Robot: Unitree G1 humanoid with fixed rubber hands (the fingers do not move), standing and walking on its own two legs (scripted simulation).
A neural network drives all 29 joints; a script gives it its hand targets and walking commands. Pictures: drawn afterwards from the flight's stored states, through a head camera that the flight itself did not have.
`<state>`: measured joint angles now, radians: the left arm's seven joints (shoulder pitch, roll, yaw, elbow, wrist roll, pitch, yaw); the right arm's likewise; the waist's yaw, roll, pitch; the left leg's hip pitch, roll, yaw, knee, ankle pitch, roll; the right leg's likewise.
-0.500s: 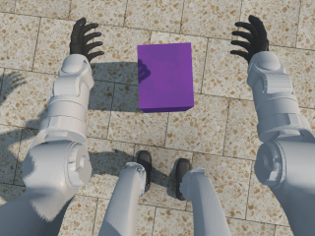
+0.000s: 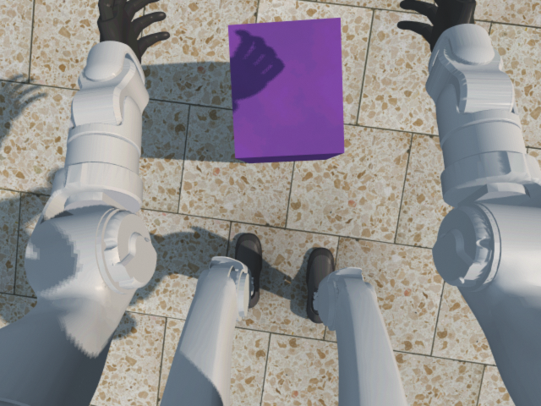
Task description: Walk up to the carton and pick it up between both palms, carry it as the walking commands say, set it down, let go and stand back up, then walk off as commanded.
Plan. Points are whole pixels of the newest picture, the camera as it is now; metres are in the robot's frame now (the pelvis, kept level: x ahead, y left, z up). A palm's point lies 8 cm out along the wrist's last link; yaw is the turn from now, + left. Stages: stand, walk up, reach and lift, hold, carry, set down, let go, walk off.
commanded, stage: reach and lift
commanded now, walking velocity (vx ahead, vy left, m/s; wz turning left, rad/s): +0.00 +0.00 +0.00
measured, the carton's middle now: (286, 104) +0.55 +0.03 -0.49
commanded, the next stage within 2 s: none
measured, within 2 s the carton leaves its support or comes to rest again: neither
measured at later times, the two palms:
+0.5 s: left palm (168, 81) +0.53 +0.22 -0.27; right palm (404, 70) +0.57 -0.16 -0.27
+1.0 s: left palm (196, 102) +0.53 +0.21 -0.41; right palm (373, 96) +0.56 -0.15 -0.41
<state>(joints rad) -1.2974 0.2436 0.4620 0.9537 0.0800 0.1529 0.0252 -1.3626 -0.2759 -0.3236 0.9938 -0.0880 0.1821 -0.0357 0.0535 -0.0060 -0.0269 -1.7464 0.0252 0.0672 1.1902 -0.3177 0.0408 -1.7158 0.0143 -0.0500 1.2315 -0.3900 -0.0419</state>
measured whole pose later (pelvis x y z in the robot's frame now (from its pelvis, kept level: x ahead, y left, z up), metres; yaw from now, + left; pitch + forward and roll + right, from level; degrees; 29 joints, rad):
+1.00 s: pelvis -0.04 +0.00 -0.25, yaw +0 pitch +35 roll +1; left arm -1.63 0.41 0.16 1.17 -0.22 0.11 0.12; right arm -1.70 -0.44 0.00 1.18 0.22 0.15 -0.09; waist 0.05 0.00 0.48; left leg -2.24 0.05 0.07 2.17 -0.55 0.06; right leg -2.19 -0.01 -0.07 2.23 -0.66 -0.07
